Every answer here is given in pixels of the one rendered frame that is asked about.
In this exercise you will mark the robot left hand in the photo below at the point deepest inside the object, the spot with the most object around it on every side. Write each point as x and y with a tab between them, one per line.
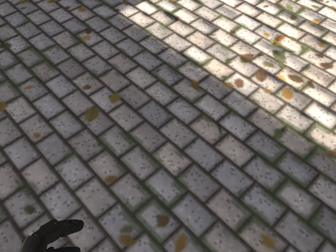
50	232

